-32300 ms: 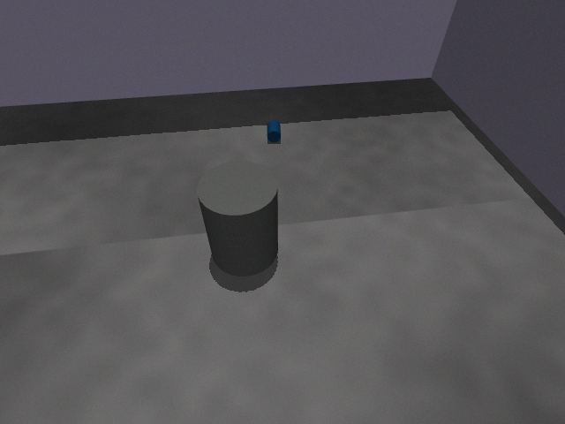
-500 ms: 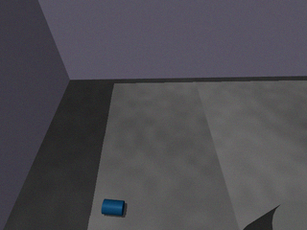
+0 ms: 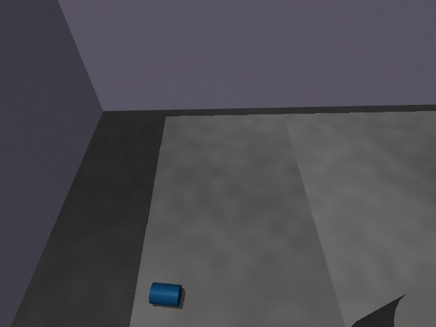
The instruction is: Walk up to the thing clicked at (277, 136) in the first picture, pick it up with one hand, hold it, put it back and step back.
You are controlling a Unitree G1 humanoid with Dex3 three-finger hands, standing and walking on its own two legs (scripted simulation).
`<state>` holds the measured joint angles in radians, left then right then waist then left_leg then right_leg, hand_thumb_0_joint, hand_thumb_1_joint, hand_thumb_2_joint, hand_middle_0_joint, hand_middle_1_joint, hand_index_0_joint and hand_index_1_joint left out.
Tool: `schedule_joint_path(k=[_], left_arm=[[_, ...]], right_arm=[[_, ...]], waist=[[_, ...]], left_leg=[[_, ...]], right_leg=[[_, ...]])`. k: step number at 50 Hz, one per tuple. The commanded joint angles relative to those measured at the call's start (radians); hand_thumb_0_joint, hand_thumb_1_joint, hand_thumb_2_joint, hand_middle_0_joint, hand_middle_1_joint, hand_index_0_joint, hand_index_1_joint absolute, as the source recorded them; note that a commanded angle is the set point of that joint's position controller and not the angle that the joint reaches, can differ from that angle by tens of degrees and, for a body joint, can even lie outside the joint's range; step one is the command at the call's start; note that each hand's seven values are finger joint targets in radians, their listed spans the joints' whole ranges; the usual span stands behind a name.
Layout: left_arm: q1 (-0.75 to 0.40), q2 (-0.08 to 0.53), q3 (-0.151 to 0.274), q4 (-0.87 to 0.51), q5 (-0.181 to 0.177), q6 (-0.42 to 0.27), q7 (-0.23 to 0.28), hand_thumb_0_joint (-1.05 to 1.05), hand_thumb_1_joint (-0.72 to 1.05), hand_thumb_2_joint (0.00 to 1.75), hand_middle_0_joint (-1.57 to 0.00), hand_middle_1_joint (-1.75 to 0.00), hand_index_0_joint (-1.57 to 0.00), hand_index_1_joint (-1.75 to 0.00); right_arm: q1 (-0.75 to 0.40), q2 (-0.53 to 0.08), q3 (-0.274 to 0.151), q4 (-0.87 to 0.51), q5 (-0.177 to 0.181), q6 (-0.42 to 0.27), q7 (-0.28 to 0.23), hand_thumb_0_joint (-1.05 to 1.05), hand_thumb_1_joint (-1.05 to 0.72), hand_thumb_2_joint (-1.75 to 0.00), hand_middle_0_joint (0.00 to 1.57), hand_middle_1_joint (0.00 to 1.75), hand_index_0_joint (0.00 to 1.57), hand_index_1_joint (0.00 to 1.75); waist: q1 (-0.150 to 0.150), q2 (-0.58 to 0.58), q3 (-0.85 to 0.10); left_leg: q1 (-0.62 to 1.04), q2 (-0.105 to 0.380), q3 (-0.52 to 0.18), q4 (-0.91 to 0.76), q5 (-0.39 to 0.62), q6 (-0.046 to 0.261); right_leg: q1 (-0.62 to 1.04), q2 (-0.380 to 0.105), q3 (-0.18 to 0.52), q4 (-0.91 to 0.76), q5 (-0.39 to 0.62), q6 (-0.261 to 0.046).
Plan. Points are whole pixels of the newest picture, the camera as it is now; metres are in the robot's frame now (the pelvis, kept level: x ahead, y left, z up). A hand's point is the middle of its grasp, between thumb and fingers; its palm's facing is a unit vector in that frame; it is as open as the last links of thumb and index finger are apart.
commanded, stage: walk up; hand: left
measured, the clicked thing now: (165, 294) +0.40 +0.24 -0.73
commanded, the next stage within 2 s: none
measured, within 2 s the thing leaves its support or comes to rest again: neither
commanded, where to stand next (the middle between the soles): +0.01 +0.00 m, yaw -1 degrees
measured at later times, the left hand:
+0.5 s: hand out of the picture +0.08 +0.25 -0.15, palm faces -0.01 -0.94 -0.33, open 7.4 cm
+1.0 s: hand out of the picture +0.07 +0.24 -0.15, palm faces -0.01 -0.95 -0.33, open 7.4 cm
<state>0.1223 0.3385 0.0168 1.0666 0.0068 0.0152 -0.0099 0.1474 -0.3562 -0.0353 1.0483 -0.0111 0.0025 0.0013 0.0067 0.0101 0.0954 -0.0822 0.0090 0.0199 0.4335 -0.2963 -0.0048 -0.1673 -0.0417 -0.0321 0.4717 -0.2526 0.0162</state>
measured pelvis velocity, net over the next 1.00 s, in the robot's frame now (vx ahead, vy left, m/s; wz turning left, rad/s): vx -0.01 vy -0.01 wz -0.01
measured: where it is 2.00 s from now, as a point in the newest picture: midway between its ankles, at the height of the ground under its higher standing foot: outside the picture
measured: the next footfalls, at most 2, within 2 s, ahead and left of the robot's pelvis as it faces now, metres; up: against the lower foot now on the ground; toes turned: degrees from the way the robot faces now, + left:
left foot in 1.46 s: +0.13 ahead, +0.15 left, +0.00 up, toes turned +1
right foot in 1.94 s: -0.01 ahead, -0.17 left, +0.00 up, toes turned -4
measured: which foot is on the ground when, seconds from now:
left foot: down 0.00-1.00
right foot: down 0.00-1.00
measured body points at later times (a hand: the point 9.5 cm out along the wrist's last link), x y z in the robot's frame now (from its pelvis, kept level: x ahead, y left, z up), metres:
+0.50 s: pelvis +0.00 +0.00 +0.01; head +0.00 +0.00 +0.46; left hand +0.08 +0.30 -0.12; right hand +0.08 -0.30 -0.12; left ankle -0.04 +0.12 -0.74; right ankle +0.00 -0.13 -0.74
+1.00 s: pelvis -0.01 -0.01 +0.01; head -0.01 -0.01 +0.46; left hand +0.07 +0.29 -0.13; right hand +0.06 -0.31 -0.12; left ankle -0.04 +0.12 -0.74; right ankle +0.00 -0.13 -0.74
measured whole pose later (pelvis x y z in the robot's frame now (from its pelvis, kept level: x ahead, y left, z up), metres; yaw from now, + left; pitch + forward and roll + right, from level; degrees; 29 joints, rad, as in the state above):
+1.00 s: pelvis -0.01 -0.01 +0.01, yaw -1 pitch -3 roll +0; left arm 0.10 0.34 0.02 1.13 0.02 -0.01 -0.01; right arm 0.14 -0.34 -0.02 1.10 -0.01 0.00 0.01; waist 0.01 0.00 0.05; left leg -0.05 0.03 0.03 0.33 -0.23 -0.01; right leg -0.13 -0.02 -0.03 0.35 -0.17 0.01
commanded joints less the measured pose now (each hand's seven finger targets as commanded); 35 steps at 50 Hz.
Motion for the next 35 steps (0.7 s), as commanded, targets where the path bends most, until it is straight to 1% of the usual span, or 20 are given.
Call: schedule_joint_path(k=[1, 3, 4, 5, 7, 8, 9, 10, 11, 15, 20, 21, 22, 23, 24, 27, 28, 29, 34, 35], left_arm=[[-0.054, 0.213, 0.046, -0.058, -0.004, -0.042, 0.017, 0.00, 0.90, 0.90, -0.20, -0.30, -0.20, -0.30], [-0.062, 0.213, 0.046, -0.050, -0.007, -0.042, 0.019, 0.00, 0.90, 0.90, -0.20, -0.30, -0.20, -0.30], [-0.073, 0.213, 0.046, -0.051, -0.005, -0.040, 0.020, 0.00, 0.90, 0.90, -0.20, -0.30, -0.20, -0.30], [-0.066, 0.208, 0.043, -0.043, -0.007, -0.039, 0.021, 0.00, 0.90, 0.90, -0.20, -0.30, -0.20, -0.30], [-0.066, 0.209, 0.042, -0.033, -0.003, -0.037, 0.021, 0.00, 0.90, 0.90, -0.20, -0.30, -0.20, -0.30], [-0.064, 0.209, 0.041, -0.029, -0.003, -0.037, 0.021, 0.00, 0.90, 0.90, -0.20, -0.30, -0.20, -0.30], [-0.079, 0.211, 0.039, -0.031, 0.001, -0.037, 0.020, 0.00, 0.90, 0.90, -0.20, -0.30, -0.20, -0.30], [-0.085, 0.210, 0.040, -0.027, -0.001, -0.037, 0.020, 0.00, 0.90, 0.90, -0.20, -0.30, -0.20, -0.30], [-0.080, 0.211, 0.039, -0.022, 0.002, -0.036, 0.019, 0.00, 0.90, 0.90, -0.20, -0.30, -0.20, -0.30], [-0.093, 0.209, 0.040, -0.011, 0.002, -0.038, 0.016, 0.00, 0.90, 0.90, -0.20, -0.30, -0.20, -0.30], [-0.090, 0.214, 0.040, -0.005, 0.004, -0.042, 0.016, 0.00, 0.90, 0.90, -0.20, -0.30, -0.20, -0.30], [-0.094, 0.215, 0.042, -0.004, 0.006, -0.042, 0.016, 0.00, 0.90, 0.90, -0.20, -0.30, -0.20, -0.30], [-0.084, 0.214, 0.042, -0.003, 0.005, -0.043, 0.016, 0.00, 0.90, 0.90, -0.20, -0.30, -0.20, -0.30], [-0.090, 0.213, 0.042, -0.004, 0.007, -0.043, 0.016, 0.00, 0.90, 0.90, -0.20, -0.30, -0.20, -0.30], [-0.081, 0.211, 0.043, -0.003, 0.007, -0.044, 0.016, 0.00, 0.90, 0.90, -0.20, -0.30, -0.20, -0.30], [-0.089, 0.212, 0.043, 0.000, 0.008, -0.044, 0.016, 0.00, 0.90, 0.90, -0.20, -0.30, -0.20, -0.30], [-0.083, 0.210, 0.041, 0.000, 0.006, -0.045, 0.015, 0.00, 0.90, 0.90, -0.20, -0.30, -0.20, -0.30], [-0.082, 0.214, 0.041, 0.005, 0.006, -0.045, 0.016, 0.00, 0.90, 0.90, -0.20, -0.30, -0.20, -0.30], [-0.081, 0.215, 0.044, 0.005, 0.009, -0.047, 0.016, 0.00, 0.90, 0.90, -0.20, -0.30, -0.20, -0.30], [-0.070, 0.213, 0.044, 0.009, 0.008, -0.046, 0.017, 0.00, 0.90, 0.90, -0.20, -0.30, -0.20, -0.30]], right_arm=[[-0.048, -0.210, -0.028, -0.046, 0.004, -0.036, -0.010, 0.00, -0.90, -0.90, 0.20, 0.30, 0.20, 0.30], [-0.039, -0.209, -0.027, -0.039, 0.006, -0.034, -0.014, 0.00, -0.90, -0.90, 0.20, 0.30, 0.20, 0.30], [-0.035, -0.216, -0.028, -0.033, 0.005, -0.033, -0.015, 0.00, -0.90, -0.90, 0.20, 0.30, 0.20, 0.30], [-0.047, -0.213, -0.026, -0.029, 0.005, -0.032, -0.016, 0.00, -0.90, -0.90, 0.20, 0.30, 0.20, 0.30], [-0.055, -0.210, -0.026, -0.027, 0.005, -0.031, -0.016, 0.00, -0.90, -0.90, 0.20, 0.30, 0.20, 0.30], [-0.065, -0.207, -0.026, -0.029, 0.005, -0.030, -0.015, 0.00, -0.90, -0.90, 0.20, 0.30, 0.20, 0.30], [-0.061, -0.208, -0.025, -0.025, 0.004, -0.029, -0.016, 0.00, -0.90, -0.90, 0.20, 0.30, 0.20, 0.30], [-0.063, -0.199, -0.021, -0.023, 0.005, -0.029, -0.015, 0.00, -0.90, -0.90, 0.20, 0.30, 0.20, 0.30], [-0.074, -0.205, -0.025, -0.022, 0.003, -0.030, -0.015, 0.00, -0.90, -0.90, 0.20, 0.30, 0.20, 0.30], [-0.069, -0.199, -0.022, -0.012, 0.001, -0.033, -0.013, 0.00, -0.90, -0.90, 0.20, 0.30, 0.20, 0.30], [-0.079, -0.200, -0.023, -0.012, -0.001, -0.036, -0.011, 0.00, -0.90, -0.90, 0.20, 0.30, 0.20, 0.30], [-0.073, -0.203, -0.024, -0.011, 0.000, -0.036, -0.011, 0.00, -0.90, -0.90, 0.20, 0.30, 0.20, 0.30], [-0.076, -0.202, -0.024, -0.013, 0.000, -0.036, -0.011, 0.00, -0.90, -0.90, 0.20, 0.30, 0.20, 0.30], [-0.068, -0.201, -0.024, -0.012, 0.000, -0.036, -0.011, 0.00, -0.90, -0.90, 0.20, 0.30, 0.20, 0.30], [-0.072, -0.202, -0.024, -0.014, 0.002, -0.036, -0.011, 0.00, -0.90, -0.90, 0.20, 0.30, 0.20, 0.30], [-0.069, -0.200, -0.023, -0.012, 0.001, -0.033, -0.011, 0.00, -0.90, -0.90, 0.20, 0.30, 0.20, 0.30], [-0.077, -0.198, -0.021, -0.014, 0.001, -0.033, -0.010, 0.00, -0.90, -0.90, 0.20, 0.30, 0.20, 0.30], [-0.079, -0.196, -0.021, -0.014, 0.000, -0.033, -0.009, 0.00, -0.90, -0.90, 0.20, 0.30, 0.20, 0.30], [-0.060, -0.199, -0.023, -0.005, 0.000, -0.032, -0.009, 0.00, -0.90, -0.90, 0.20, 0.30, 0.20, 0.30], [-0.065, -0.199, -0.024, -0.004, 0.001, -0.032, -0.009, 0.00, -0.90, -0.90, 0.20, 0.30, 0.20, 0.30]], waist=[[0.012, -0.039, -0.143], [0.003, 0.000, -0.152], [-0.003, 0.011, -0.151], [0.003, 0.022, -0.147], [0.003, 0.018, -0.147], [0.006, 0.016, -0.138], [-0.001, 0.006, -0.135], [0.001, 0.008, -0.117], [0.001, 0.013, -0.113], [0.000, 0.005, -0.094], [0.001, 0.003, -0.109], [-0.004, 0.000, -0.116], [0.001, 0.002, -0.125], [-0.003, -0.002, -0.131], [0.000, 0.000, -0.140], [-0.006, -0.014, -0.121], [0.001, -0.009, -0.105], [0.000, -0.014, -0.100], [-0.006, -0.018, -0.115], [-0.001, -0.016, -0.118]], left_leg=[[0.035, 0.120, -0.085, -0.087, 0.436, 0.046], [0.040, 0.111, -0.067, -0.104, 0.452, 0.031], [0.028, 0.110, -0.064, -0.103, 0.458, 0.031], [0.033, 0.112, -0.067, -0.116, 0.435, 0.032], [0.037, 0.116, -0.065, -0.123, 0.415, 0.035], [0.032, 0.115, -0.066, -0.128, 0.378, 0.038], [0.018, 0.113, -0.066, -0.133, 0.358, 0.038], [0.001, 0.113, -0.069, -0.151, 0.318, 0.034], [0.001, 0.115, -0.071, -0.160, 0.289, 0.037], [-0.008, 0.113, -0.076, -0.179, 0.264, 0.033], [0.010, 0.113, -0.068, -0.178, 0.268, 0.033], [0.011, 0.115, -0.065, -0.177, 0.274, 0.033], [0.026, 0.117, -0.062, -0.172, 0.288, 0.035], [0.024, 0.115, -0.061, -0.169, 0.296, 0.034], [0.035, 0.117, -0.060, -0.164, 0.295, 0.036], [0.011, 0.113, -0.063, -0.170, 0.252, 0.035], [0.008, 0.111, -0.066, -0.175, 0.234, 0.035], [0.010, 0.110, -0.067, -0.176, 0.224, 0.033], [0.000, 0.109, -0.068, -0.175, 0.211, 0.035], [0.018, 0.112, -0.069, -0.174, 0.214, 0.035]], right_leg=[[0.093, -0.076, 0.081, -0.090, 0.343, -0.049], [0.116, -0.081, 0.082, -0.082, 0.386, -0.056], [0.126, -0.082, 0.076, -0.085, 0.389, -0.059], [0.119, -0.079, 0.074, -0.093, 0.371, -0.056], [0.119, -0.076, 0.067, -0.104, 0.350, -0.053], [0.113, -0.076, 0.067, -0.113, 0.330, -0.049], [0.121, -0.080, 0.076, -0.119, 0.328, -0.050], [0.115, -0.078, 0.077, -0.125, 0.299, -0.047], [0.109, -0.077, 0.077, -0.130, 0.278, -0.047], [0.102, -0.077, 0.085, -0.143, 0.266, -0.042], [0.099, -0.078, 0.088, -0.152, 0.279, -0.040], [0.107, -0.078, 0.086, -0.150, 0.281, -0.041], [0.103, -0.079, 0.084, -0.148, 0.284, -0.040], [0.107, -0.079, 0.084, -0.148, 0.285, -0.042], [0.105, -0.079, 0.083, -0.148, 0.284, -0.043], [0.101, -0.082, 0.091, -0.159, 0.265, -0.041], [0.086, -0.083, 0.096, -0.165, 0.265, -0.038], [0.080, -0.082, 0.097, -0.168, 0.255, -0.038], [0.096, -0.082, 0.100, -0.172, 0.248, -0.040], [0.088, -0.083, 0.099, -0.170, 0.244, -0.043]])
